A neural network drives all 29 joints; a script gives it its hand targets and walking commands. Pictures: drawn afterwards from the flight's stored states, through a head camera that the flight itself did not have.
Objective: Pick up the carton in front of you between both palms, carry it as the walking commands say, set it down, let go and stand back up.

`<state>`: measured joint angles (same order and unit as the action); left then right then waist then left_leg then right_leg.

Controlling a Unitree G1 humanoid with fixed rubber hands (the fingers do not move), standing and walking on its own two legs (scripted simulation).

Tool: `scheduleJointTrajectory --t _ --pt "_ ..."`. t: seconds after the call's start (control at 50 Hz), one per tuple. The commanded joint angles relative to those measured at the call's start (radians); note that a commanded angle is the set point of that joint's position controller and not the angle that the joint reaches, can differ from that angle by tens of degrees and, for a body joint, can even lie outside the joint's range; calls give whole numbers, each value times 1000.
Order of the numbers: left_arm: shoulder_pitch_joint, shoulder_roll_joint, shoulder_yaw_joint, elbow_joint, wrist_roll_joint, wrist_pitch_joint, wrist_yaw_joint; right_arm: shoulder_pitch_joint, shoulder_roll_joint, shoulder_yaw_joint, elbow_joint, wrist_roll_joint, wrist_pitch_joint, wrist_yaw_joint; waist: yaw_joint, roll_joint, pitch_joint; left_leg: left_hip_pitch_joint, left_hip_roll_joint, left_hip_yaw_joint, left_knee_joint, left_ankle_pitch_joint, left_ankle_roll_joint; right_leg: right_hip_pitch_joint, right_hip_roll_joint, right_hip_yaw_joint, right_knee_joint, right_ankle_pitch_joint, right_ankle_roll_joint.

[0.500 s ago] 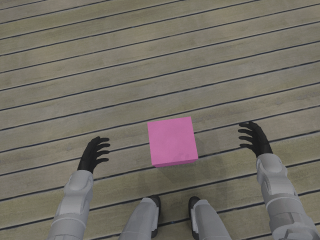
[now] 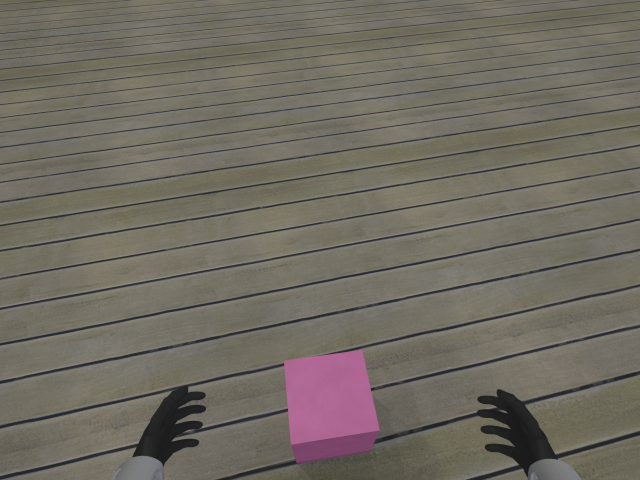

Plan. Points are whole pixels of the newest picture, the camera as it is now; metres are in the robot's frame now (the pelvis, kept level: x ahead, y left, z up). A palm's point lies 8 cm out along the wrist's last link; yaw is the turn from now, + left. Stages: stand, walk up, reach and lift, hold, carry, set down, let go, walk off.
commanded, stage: let go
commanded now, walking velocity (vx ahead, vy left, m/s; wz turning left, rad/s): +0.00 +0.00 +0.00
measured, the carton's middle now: (328, 408) +0.38 +0.01 -0.65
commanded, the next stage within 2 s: stand in 0.32 s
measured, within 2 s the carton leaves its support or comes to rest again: neither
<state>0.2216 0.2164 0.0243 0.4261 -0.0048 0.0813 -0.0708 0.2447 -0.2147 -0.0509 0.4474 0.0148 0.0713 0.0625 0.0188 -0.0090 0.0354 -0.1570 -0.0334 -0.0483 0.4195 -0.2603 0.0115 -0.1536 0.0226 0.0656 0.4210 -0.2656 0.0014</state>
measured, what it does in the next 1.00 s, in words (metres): stands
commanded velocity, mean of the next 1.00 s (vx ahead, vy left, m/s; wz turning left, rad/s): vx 0.00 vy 0.00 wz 0.00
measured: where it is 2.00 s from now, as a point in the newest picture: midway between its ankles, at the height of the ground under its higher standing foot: outside the picture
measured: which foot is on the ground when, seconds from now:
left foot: down 0.00-1.00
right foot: down 0.00-1.00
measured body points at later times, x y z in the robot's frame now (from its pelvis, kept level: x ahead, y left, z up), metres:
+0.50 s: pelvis -0.01 +0.00 -0.01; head -0.01 +0.02 +0.44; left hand +0.15 +0.28 -0.09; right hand +0.14 -0.27 -0.09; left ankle -0.02 +0.11 -0.74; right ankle -0.03 -0.12 -0.74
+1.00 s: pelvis +0.00 +0.02 +0.00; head +0.01 +0.03 +0.45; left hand +0.14 +0.31 -0.12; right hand +0.13 -0.28 -0.09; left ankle -0.02 +0.11 -0.74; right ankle -0.03 -0.12 -0.74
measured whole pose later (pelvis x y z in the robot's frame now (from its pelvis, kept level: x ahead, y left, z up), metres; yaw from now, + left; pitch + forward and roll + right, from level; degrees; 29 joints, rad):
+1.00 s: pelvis +0.00 +0.02 +0.00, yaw +0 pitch -1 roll +0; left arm 0.14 0.36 0.02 0.86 0.03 0.00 0.02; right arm 0.17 -0.33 -0.03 0.81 -0.02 -0.01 -0.03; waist 0.00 -0.04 0.02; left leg -0.16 -0.05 -0.04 0.47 -0.29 0.03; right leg -0.14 0.01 0.07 0.44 -0.29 0.02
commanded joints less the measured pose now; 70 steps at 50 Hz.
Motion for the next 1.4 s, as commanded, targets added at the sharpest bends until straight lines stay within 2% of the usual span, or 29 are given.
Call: scheduleJointTrajectory --t 0.0,0.06,0.08,0.12,0.14,0.16,0.18,0.2,0.22,0.24,0.26,0.28,0.3,0.32,0.36,0.44,0.46,0.5,0.52,0.54,0.58,0.68,0.9,0.96,1.04,1.16,1.24,1.28,1.38 --pt "-44 101 29 -109 19 18 -7 -30 -95 -21 -124 7 25 8 -11 32 27 41 -8 47 -61 126 -33 13 14 -49 -68 114 17" --pt "-24 89 50 -87 17 42 4 -45 -119 -11 -99 10 37 13 24 60 25 3 4 30 -57 175 -37 32 13 -37 -54 128 10" --pt "-43 82 17 -103 13 47 0 -74 -97 -16 -146 -18 43 14 -22 -39 36 44 1 25 -50 134 -17 11 20 -47 -50 99 20" --pt "-32 76 27 -105 16 54 -12 -36 -71 8 -123 -8 60 15 13 28 50 54 -8 43 -49 133 -27 31 18 -50 -51 101 19" --pt "-30 75 38 -78 22 75 -7 -101 -93 -31 -145 -3 60 17 0 -30 45 68 0 29 -41 132 -27 4 12 -46 -62 72 10" --pt "-109 138 49 -164 27 108 6 -5 -105 -43 -27 20 43 0 -36 55 -1 48 -33 62 -9 91 -32 45 9 -38 -29 133 18" --pt "-81 111 41 -159 23 126 20 8 -56 10 -34 25 38 -9 -5 28 4 33 -18 37 -5 123 -35 54 3 -31 -16 166 9" --pt "-88 121 33 -121 21 133 25 -84 -60 -2 -95 16 25 -16 -16 -29 10 18 -31 51 13 44 -23 53 8 -44 -8 122 21" --pt "-120 118 38 -165 20 139 25 -62 -95 -8 -66 21 22 -16 -9 31 -3 1 -27 44 19 100 -42 48 -8 -35 -6 161 11" --pt "-20 121 28 -108 17 145 31 -53 -100 -32 -133 -7 16 -13 -38 -42 -12 74 -18 36 31 126 -26 43 5 -48 7 180 20" --pt "-84 63 2 -169 4 133 30 -33 -85 13 -60 15 27 -13 -6 59 1 32 -24 37 7 147 -38 36 10 -47 6 195 8" --pt "-94 82 9 -142 0 137 32 -70 -123 -39 -103 -14 18 -22 -34 -51 40 3 -22 30 16 110 -34 22 18 -50 8 161 11" --pt "-33 128 46 -104 14 142 43 -44 -103 -24 -57 4 28 -20 10 -11 -1 20 -24 30 13 151 -29 47 14 -46 2 183 13" --pt "-85 221 54 17 40 59 87 -59 -199 -43 40 -54 -7 -57 -13 -71 25 -65 41 -14 30 123 -32 -72 -58 4 0 78 19" --pt "-91 205 63 35 48 -10 92 -38 -223 -50 60 -68 -33 -78 -32 -23 -7 -65 53 -54 24 13 -7 -99 -59 34 11 -60 1" --pt "-100 219 59 109 45 -54 75 -76 -211 -45 101 -48 -55 -73 -9 -34 -63 -97 66 -71 35 95 -7 -45 -55 31 20 35 4" --pt "-79 224 58 133 38 -59 81 -85 -201 -42 113 -58 -58 -72 -12 78 -24 -109 63 -60 33 67 -12 -46 -66 41 -1 31 3" --pt "-118 217 58 155 48 -67 78 -59 -223 -42 137 -55 -78 -73 -21 -11 -57 -96 70 -94 8 1 -4 -38 -67 42 19 38 -3" --pt "-112 236 65 169 43 -75 82 -71 -240 -48 140 -54 -83 -69 -8 51 -48 -105 64 -95 24 37 7 -25 -71 52 21 74 -9" --pt "-107 257 69 181 52 -81 82 -74 -217 -41 152 -54 -79 -72 -16 -34 -72 -68 85 -85 19 95 -2 -30 -76 47 21 78 -4" --pt "-112 232 49 200 40 -89 78 -48 -241 -48 167 -50 -78 -77 -25 55 -59 -56 88 -83 34 165 -8 -35 -74 58 12 129 -11" --pt "-83 248 43 276 27 -96 91 -76 -266 -38 196 -44 -85 -85 -19 -27 -95 -33 100 -100 35 255 7 14 -83 57 12 227 -2" --pt "-91 265 27 367 23 -89 95 -82 -282 -23 281 -45 -97 -91 -15 55 -84 5 112 -96 -2 401 -1 51 -92 58 10 293 2" --pt "-114 302 31 383 38 -93 97 -95 -297 -21 311 -39 -88 -98 -22 -23 -75 17 107 -88 -13 351 -5 35 -81 54 -6 289 -2" --pt "-115 274 21 408 18 -96 98 -82 -287 -13 345 -32 -87 -96 -24 62 -102 48 116 -91 -29 405 -1 58 -91 58 -5 289 -9" --pt "-148 292 23 437 32 -96 95 -108 -296 -7 388 -38 -89 -96 -32 -16 -81 51 123 -101 -65 348 3 57 -97 60 -30 253 -7" --pt "-142 319 20 473 28 -99 97 -138 -293 -2 424 -32 -85 -95 -13 -18 -55 27 120 -106 -79 288 7 59 -110 84 -70 226 -16" --pt "-129 298 16 482 21 -91 96 -132 -305 -7 443 -31 -90 -95 -21 52 -52 36 119 -99 -81 299 4 58 -113 88 -73 239 -13" --pt "-108 309 17 503 31 -94 95 -125 -310 1 468 -36 -92 -93 -17 -6 -28 41 126 -110 -109 219 2 26 -118 75 -104 171 -6"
